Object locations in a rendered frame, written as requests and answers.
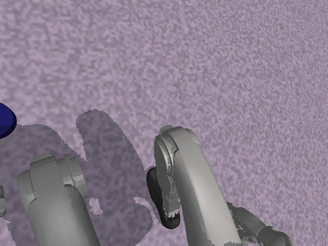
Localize tin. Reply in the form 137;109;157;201
0;103;17;139

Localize right robot arm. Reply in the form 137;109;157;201
257;226;295;246

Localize right robot foot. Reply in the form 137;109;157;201
147;167;180;229

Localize right robot hand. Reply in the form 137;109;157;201
226;201;266;246

